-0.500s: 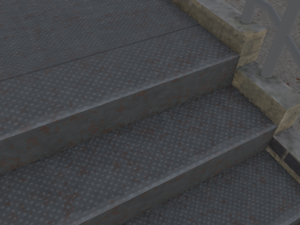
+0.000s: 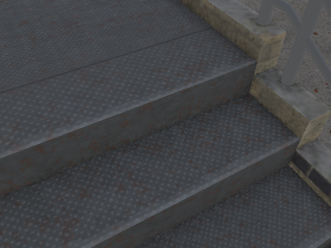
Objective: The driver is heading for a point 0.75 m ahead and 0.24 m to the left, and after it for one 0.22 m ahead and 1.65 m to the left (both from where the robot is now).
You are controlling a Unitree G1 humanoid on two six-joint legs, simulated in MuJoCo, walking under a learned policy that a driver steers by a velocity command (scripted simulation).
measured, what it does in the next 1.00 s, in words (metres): climbs: left foot 0.17 m higher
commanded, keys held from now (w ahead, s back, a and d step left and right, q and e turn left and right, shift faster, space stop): w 0.64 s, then w+q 0.36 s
